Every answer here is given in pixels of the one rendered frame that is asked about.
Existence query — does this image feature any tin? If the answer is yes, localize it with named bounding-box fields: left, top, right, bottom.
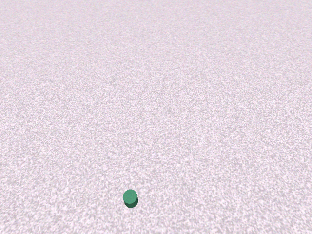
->
left=123, top=189, right=138, bottom=208

